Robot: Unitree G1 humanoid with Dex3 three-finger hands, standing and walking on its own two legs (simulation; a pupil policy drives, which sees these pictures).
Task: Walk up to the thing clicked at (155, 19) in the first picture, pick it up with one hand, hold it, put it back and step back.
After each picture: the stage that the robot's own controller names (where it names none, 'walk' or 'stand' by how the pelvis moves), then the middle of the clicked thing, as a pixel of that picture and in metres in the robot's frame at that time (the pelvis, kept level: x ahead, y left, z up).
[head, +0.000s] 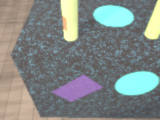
stand; out of the picture +0.68 -0.38 +0.09
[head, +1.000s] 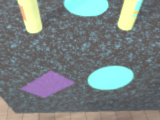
sink last; (133, 1) +0.67 -0.20 +0.12
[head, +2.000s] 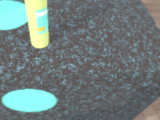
sink last; (37, 16) +0.56 +0.17 +0.13
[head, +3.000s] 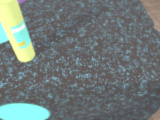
stand; (17, 32) +0.51 +0.23 +0.12
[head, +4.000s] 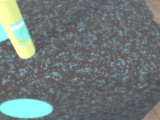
walk; (16, 29) +0.53 +0.24 +0.11
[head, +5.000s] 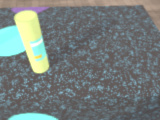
stand; (34, 45) +0.49 +0.19 +0.09
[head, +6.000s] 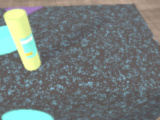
stand; (25, 43) +0.51 +0.22 +0.09
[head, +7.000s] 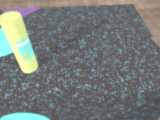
stand; (21, 45) +0.50 +0.24 +0.09
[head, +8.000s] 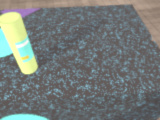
stand; (21, 46) +0.49 +0.24 +0.09
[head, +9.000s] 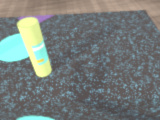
rise first; (36, 50) +0.49 +0.21 +0.09
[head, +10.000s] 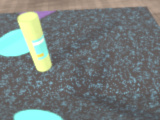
go down; (37, 44) +0.51 +0.22 +0.09
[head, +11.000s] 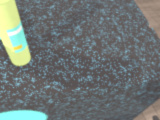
go down; (12, 34) +0.49 +0.20 +0.11
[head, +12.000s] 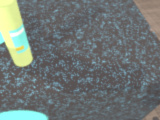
approach; (14, 35) +0.50 +0.20 +0.11
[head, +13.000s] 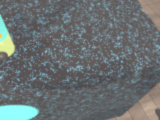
close; out of the picture +0.50 +0.22 +0.15
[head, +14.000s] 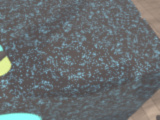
lift; out of the picture +0.45 +0.25 +0.14
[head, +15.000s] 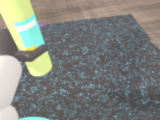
lift; (26, 33) +0.35 +0.14 +0.29
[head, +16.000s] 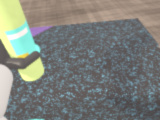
hold; (18, 39) +0.33 +0.17 +0.29
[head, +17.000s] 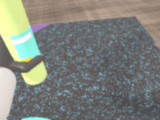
hold; (22, 44) +0.34 +0.16 +0.27
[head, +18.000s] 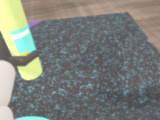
crouch; (19, 40) +0.38 +0.17 +0.24
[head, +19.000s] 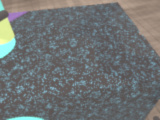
lower; out of the picture +0.48 +0.22 +0.30
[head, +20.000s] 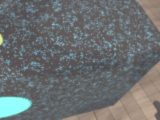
lower; out of the picture +0.53 +0.23 +0.16
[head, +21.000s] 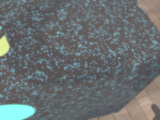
lower; out of the picture +0.51 +0.23 +0.15
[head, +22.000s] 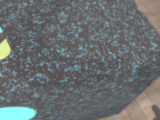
lower; out of the picture +0.50 +0.23 +0.15
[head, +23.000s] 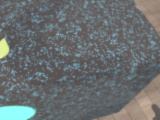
lower; out of the picture +0.51 +0.23 +0.15
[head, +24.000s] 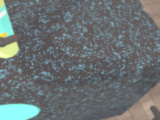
open; out of the picture +0.50 +0.20 +0.15
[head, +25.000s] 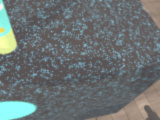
sink last; out of the picture +0.50 +0.21 +0.15
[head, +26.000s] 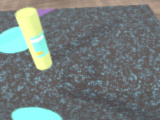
sink last; (36, 42) +0.50 +0.21 +0.12
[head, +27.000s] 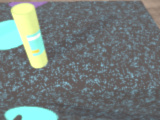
stand; (32, 39) +0.50 +0.20 +0.10
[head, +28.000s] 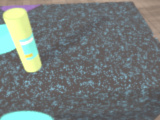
stand; (25, 44) +0.49 +0.21 +0.10
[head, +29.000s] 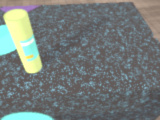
stand; (26, 45) +0.49 +0.21 +0.09
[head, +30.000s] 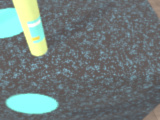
walk; (32, 26) +0.54 +0.18 +0.10
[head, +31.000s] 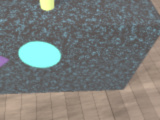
walk; out of the picture +0.82 +0.17 +0.10
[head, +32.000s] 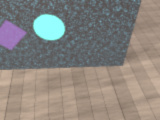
stand; out of the picture +1.19 +0.22 +0.11
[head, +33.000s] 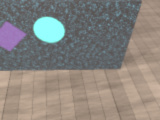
stand; out of the picture +1.19 +0.19 +0.10
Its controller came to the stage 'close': yes
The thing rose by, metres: 0.20
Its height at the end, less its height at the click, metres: +0.00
